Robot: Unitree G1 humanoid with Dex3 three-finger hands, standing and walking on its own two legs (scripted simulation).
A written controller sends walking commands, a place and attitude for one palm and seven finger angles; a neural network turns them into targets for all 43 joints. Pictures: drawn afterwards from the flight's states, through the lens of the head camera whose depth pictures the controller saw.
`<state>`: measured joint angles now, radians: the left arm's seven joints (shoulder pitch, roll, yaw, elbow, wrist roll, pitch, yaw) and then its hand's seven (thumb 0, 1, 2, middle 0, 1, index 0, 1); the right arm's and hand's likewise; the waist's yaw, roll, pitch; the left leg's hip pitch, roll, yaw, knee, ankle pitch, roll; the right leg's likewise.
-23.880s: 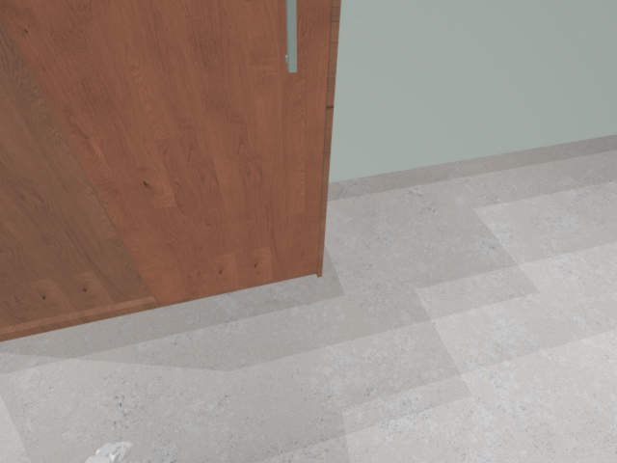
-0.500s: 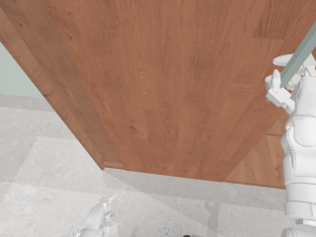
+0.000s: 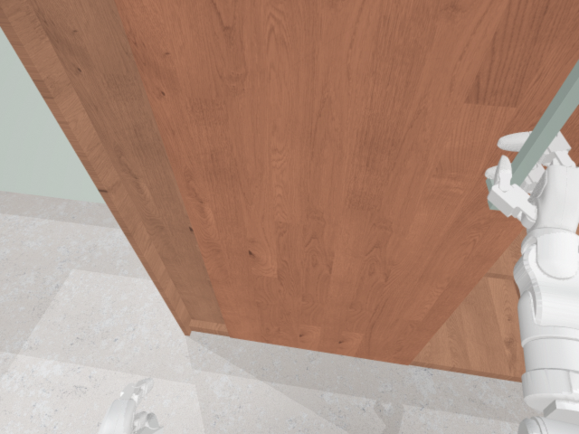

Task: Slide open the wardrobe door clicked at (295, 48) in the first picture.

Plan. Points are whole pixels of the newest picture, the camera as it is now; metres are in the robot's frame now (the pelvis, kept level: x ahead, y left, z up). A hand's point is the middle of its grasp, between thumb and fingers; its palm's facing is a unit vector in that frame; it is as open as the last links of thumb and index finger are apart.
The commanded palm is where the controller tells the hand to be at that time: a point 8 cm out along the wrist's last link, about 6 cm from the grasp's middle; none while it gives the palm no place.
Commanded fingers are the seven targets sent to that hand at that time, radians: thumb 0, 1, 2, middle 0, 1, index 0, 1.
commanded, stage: stop walking and hold the door there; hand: right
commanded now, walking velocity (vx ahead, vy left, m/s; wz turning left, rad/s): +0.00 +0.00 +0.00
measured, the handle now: (541, 120) +0.44 -0.26 +0.23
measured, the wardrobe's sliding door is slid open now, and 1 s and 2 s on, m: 0.43 0.43 0.43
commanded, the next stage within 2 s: loosen the grip on the handle in 0.02 s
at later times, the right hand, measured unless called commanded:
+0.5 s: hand (499, 183) +0.40 -0.23 +0.17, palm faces +0.33 +0.92 -0.19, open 12.0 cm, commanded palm +0.35 -0.26 +0.18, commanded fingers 0.00 0.55 -0.20 0.32 1.23 0.32 1.23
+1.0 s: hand (513, 189) +0.39 -0.24 +0.17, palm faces +0.37 +0.91 -0.18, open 14.7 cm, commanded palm +0.34 -0.29 +0.17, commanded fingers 0.00 0.55 -0.20 0.25 1.15 0.25 1.15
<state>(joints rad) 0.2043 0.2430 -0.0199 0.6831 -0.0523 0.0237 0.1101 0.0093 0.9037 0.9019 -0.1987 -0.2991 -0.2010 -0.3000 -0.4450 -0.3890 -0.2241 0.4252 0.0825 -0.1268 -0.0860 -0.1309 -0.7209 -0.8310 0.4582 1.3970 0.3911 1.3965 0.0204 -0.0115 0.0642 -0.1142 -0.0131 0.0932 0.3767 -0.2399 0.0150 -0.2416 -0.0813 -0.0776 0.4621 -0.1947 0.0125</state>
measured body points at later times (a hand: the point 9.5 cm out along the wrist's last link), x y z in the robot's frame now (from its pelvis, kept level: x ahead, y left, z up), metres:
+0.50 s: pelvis -0.02 +0.00 -0.01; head -0.01 +0.00 +0.44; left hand +0.09 +0.26 -0.12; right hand +0.37 -0.28 +0.18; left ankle -0.02 +0.11 -0.74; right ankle +0.03 -0.12 -0.74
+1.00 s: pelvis +0.02 +0.00 +0.00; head +0.02 +0.01 +0.45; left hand +0.17 +0.25 -0.11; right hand +0.36 -0.29 +0.18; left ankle -0.02 +0.11 -0.74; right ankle +0.03 -0.13 -0.74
